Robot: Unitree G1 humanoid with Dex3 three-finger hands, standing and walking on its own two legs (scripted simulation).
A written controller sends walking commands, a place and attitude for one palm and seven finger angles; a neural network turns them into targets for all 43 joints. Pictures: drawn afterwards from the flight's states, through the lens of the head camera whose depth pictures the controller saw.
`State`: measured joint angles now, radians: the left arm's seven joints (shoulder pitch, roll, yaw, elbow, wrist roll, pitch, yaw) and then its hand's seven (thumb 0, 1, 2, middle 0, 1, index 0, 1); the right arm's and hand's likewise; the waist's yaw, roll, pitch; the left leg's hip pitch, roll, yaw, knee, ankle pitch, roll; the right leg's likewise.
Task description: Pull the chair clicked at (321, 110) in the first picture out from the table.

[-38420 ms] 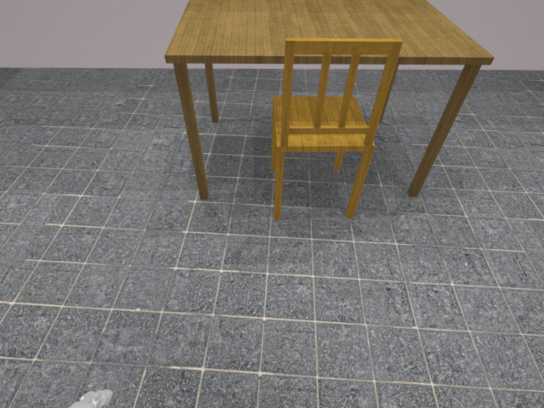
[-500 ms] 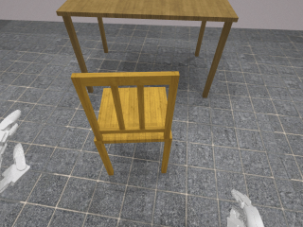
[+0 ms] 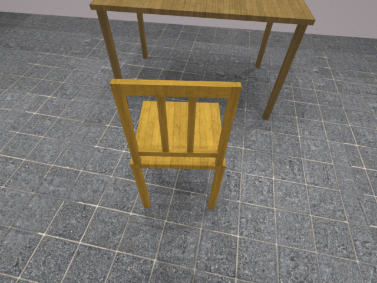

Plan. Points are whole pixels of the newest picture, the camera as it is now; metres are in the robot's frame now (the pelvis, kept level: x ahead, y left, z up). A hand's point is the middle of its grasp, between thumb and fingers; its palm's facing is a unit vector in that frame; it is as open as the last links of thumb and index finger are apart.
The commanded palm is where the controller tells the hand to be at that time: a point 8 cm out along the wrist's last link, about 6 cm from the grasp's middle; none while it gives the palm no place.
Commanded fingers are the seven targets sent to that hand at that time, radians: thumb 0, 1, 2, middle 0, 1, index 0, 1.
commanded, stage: let the arm hang, fingers relaxed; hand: left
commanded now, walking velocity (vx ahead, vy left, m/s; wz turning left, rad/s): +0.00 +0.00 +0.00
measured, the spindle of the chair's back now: (163, 126) +0.60 +0.13 -0.10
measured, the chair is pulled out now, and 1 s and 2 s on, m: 0.65 0.65 0.65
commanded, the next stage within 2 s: look to check the result in 0.56 s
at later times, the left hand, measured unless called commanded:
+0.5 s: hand out of the picture +0.01 +0.12 -0.18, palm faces -0.01 -0.99 -0.16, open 7.3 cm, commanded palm none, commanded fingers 0.00 0.90 0.90 -0.20 -0.30 -0.20 -0.30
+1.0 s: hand out of the picture +0.01 +0.11 -0.17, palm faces +0.02 -0.98 -0.17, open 7.3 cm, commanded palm none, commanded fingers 0.00 0.90 0.90 -0.20 -0.30 -0.20 -0.30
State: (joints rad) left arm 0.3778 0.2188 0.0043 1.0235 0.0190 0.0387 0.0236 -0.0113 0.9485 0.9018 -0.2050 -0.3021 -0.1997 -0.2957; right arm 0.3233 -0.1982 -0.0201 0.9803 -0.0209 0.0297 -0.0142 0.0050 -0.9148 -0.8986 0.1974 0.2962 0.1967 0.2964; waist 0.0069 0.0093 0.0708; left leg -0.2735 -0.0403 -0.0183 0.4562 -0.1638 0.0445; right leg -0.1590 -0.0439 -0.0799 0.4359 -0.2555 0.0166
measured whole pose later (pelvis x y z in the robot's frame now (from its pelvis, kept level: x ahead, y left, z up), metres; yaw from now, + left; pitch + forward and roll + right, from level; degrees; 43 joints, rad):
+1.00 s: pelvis +0.02 -0.04 +0.00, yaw -1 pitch -2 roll +0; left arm 0.31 0.11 -0.01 1.08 0.01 0.00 0.04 0.00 0.92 0.90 -0.20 -0.30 -0.20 -0.30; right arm 0.31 -0.12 -0.01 1.10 -0.01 0.00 -0.04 0.01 -0.91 -0.90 0.20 0.30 0.20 0.30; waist 0.00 0.01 0.07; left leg -0.22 0.01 -0.03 0.46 -0.20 -0.02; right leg -0.12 0.00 -0.08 0.45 -0.30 -0.03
